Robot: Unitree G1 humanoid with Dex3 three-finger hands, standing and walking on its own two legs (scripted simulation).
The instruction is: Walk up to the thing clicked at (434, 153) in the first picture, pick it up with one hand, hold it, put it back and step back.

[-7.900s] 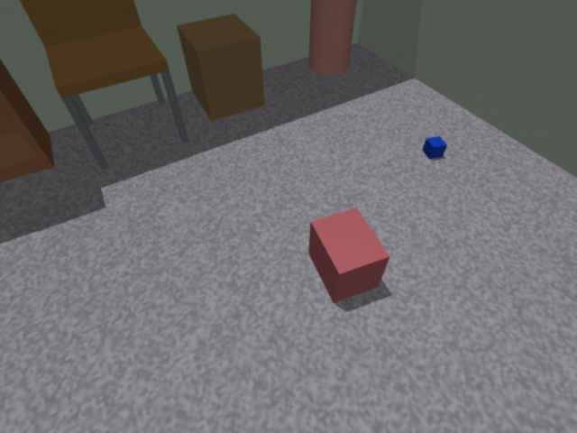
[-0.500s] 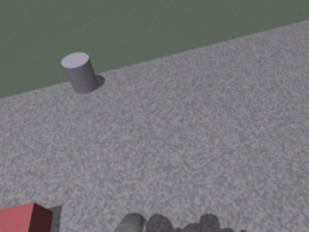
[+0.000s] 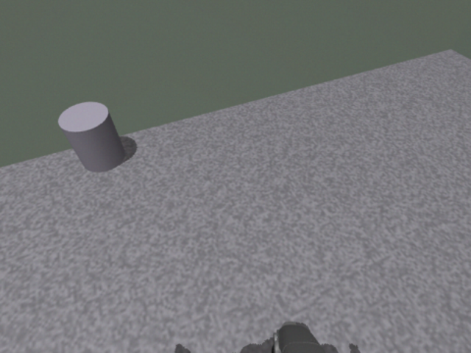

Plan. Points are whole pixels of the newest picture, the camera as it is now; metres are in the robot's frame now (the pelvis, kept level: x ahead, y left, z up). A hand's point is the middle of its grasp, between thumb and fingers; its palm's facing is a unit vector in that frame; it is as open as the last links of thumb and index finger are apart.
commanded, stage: walk up
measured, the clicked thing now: out of the picture +0.61 +1.43 -0.73
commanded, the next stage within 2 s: none
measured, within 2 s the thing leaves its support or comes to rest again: neither
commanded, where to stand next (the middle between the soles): +0.52 +0.04 m, yaw +1 degrees
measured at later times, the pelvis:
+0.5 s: pelvis +0.19 -0.01 +0.00, yaw +6 degrees
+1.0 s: pelvis +0.38 +0.03 +0.00, yaw +27 degrees
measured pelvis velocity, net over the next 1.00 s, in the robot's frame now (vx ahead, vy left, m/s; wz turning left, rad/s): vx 0.38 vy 0.03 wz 0.48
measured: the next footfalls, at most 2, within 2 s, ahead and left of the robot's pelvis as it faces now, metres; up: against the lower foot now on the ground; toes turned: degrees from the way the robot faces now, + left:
right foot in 0.12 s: +0.21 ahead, -0.14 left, +0.00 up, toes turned -4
left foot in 0.60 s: +0.35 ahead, +0.15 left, +0.00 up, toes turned +18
